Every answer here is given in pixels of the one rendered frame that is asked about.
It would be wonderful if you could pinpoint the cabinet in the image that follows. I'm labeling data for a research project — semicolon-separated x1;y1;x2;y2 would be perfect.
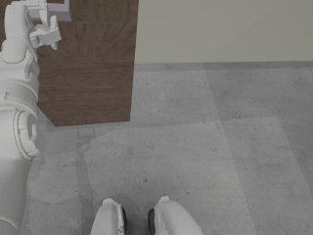
0;0;139;127

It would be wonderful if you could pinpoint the left robot shin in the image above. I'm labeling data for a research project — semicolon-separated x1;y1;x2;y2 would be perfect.
103;198;125;235

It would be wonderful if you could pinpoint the drawer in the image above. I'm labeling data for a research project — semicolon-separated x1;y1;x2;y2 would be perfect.
0;0;129;24

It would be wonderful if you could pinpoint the left robot forearm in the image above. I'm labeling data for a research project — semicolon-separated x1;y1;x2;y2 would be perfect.
0;37;40;119

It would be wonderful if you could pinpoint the left robot thigh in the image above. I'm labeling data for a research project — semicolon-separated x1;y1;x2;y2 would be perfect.
90;203;124;235

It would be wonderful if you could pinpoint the left robot upper arm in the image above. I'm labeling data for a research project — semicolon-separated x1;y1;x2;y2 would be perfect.
0;110;46;235

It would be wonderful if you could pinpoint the left robot hand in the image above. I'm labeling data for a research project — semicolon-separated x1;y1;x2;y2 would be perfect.
4;0;62;52

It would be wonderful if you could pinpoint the handle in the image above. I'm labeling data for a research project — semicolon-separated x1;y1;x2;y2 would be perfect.
20;0;72;22

